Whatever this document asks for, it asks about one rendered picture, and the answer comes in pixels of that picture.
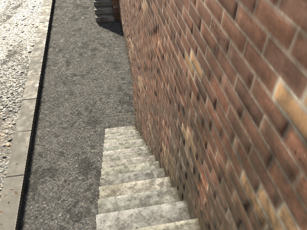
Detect stairs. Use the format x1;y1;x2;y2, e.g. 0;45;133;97
96;126;201;230
93;0;115;23

